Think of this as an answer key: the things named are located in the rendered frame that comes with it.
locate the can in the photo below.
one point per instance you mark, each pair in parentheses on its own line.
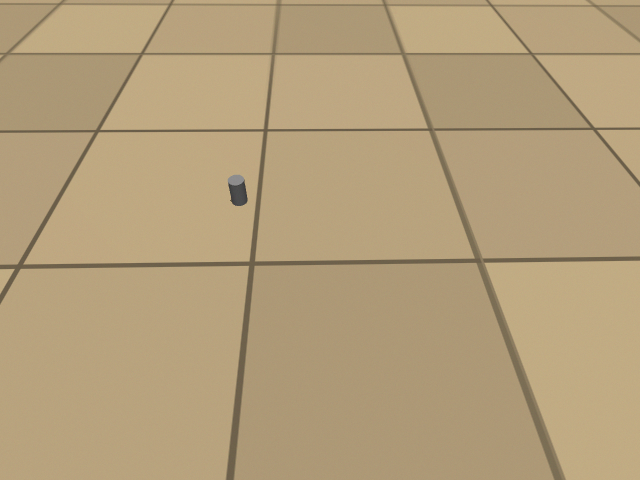
(237,190)

